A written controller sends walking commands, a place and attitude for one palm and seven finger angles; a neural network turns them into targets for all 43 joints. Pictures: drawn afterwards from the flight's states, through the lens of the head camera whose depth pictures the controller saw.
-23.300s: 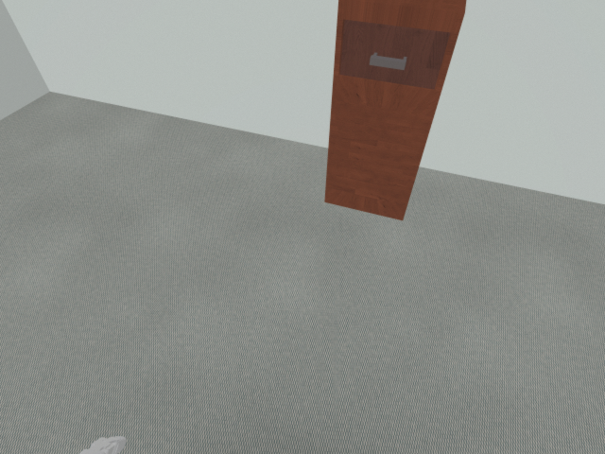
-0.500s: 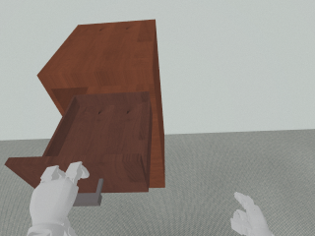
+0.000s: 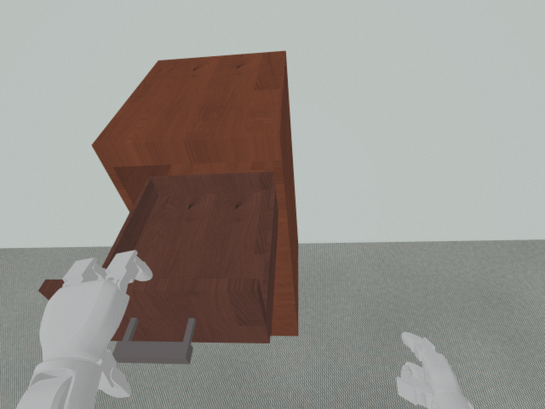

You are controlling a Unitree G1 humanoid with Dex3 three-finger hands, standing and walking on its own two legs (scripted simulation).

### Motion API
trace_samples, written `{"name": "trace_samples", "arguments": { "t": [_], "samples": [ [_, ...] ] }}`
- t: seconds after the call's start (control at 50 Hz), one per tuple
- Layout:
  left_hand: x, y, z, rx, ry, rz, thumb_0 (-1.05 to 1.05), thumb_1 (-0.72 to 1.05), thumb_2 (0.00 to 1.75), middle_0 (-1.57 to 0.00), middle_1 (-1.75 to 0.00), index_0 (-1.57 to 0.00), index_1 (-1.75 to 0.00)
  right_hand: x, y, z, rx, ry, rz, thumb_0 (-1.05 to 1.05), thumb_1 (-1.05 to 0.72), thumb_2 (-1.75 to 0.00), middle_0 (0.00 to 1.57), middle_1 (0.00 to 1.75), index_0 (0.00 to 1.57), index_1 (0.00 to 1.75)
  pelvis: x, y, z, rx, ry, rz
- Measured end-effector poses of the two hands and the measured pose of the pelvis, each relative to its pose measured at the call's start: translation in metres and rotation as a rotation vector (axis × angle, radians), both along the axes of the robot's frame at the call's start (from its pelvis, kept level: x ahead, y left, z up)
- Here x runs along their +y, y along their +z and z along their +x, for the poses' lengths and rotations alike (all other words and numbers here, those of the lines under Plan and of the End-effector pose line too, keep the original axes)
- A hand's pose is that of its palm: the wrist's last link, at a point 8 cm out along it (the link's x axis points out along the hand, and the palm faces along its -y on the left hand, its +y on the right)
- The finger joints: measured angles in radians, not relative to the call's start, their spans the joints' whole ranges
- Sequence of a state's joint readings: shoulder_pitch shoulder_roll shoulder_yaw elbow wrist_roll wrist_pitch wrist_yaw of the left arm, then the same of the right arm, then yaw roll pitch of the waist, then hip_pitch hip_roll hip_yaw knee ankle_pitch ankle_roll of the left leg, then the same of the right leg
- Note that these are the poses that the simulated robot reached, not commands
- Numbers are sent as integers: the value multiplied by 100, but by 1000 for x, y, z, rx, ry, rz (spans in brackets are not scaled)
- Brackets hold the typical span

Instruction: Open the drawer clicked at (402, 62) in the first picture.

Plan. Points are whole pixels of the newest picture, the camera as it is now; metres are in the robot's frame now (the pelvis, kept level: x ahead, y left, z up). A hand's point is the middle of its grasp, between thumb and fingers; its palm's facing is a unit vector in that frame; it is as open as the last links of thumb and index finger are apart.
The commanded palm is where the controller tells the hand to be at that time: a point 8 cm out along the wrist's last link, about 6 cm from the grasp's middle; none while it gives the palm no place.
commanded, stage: lift the hand off the handle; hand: left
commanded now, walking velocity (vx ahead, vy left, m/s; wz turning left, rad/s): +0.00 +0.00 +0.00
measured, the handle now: (157, 338) +0.21 +0.24 -0.02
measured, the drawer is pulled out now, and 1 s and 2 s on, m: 0.30 0.30 0.30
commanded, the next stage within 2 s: draw the hand back to the body in 0.32 s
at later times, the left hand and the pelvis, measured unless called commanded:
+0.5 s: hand (111, 326) +0.17 +0.23 +0.11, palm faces +0.05 -0.13 -0.99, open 13.8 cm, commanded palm +0.14 +0.23 +0.18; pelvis -0.01 +0.00 +0.01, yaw +0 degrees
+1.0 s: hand (86, 321) +0.17 +0.26 +0.12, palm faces +0.08 -0.09 -0.99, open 13.8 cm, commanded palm +0.14 +0.26 +0.18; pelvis -0.01 +0.01 +0.01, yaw +0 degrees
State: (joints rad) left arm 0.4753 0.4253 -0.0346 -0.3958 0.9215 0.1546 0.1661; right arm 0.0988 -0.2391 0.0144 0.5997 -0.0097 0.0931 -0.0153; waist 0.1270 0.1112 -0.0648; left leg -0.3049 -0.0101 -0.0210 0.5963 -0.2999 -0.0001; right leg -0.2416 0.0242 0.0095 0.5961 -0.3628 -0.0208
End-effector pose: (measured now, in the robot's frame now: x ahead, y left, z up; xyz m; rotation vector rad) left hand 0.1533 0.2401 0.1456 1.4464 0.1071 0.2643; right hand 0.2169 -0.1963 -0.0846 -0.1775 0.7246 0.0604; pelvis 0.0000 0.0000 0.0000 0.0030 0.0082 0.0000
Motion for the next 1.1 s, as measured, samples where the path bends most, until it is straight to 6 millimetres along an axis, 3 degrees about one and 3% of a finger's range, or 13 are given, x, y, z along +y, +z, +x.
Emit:
{"name": "trace_samples", "arguments": {
  "t": [0.14, 0.3, 0.48, 0.66, 0.86, 1.04, 1.1],
  "samples": [
    [-8, 15, 6, 3, -60, -7, 0, -49, 30, -32, -120, -32, -120, 3, 9, 3, -19, 7, 1, 1, -90, -90, 20, 30, 20, 30, 2, 5, 0, -17, -5, -1],
    [1, 38, 0, -37, -39, 2, 0, -49, 30, -32, -120, -32, -120, 7, 16, 4, -32, 17, 23, 1, -90, -90, 20, 30, 19, 30, 4, 8, -3, -40, -3, -4],
    [-6, 19, -6, 54, -59, -35, 0, -49, 30, -32, -120, -32, -120, 12, 16, -2, -22, 45, 14, 1, -90, -90, 20, 30, 19, 30, 3, 10, -9, -48, 1, -4],
    [9, 33, -12, -8, -46, 15, 0, -49, 30, -32, -120, -32, -120, 9, 13, -9, -11, 32, 7, 1, -90, -90, 20, 30, 20, 30, 1, 10, -11, -54, 4, -11],
    [19, 23, -10, 69, -41, -3, 0, -49, 30, -32, -120, -32, -120, 3, 12, -10, -12, 15, -22, 1, -90, -90, 20, 30, 20, 30, 3, 10, -10, -47, 9, -10],
    [25, 32, -11, 20, -68, 26, 0, -49, 30, -32, -120, -32, -120, 4, 14, -4, -16, 7, -32, 1, -90, -90, 20, 30, 20, 30, 8, 9, -5, -32, 4, -14],
    [33, 29, -11, -126, -42, -485, 0, -48, 31, -32, -119, -32, -119, 8, 19, -4, -70, -15, -19, 1, -90, -90, 20, 30, 20, 30, 10, 9, -4, -56, 5, -14]
  ]
}}
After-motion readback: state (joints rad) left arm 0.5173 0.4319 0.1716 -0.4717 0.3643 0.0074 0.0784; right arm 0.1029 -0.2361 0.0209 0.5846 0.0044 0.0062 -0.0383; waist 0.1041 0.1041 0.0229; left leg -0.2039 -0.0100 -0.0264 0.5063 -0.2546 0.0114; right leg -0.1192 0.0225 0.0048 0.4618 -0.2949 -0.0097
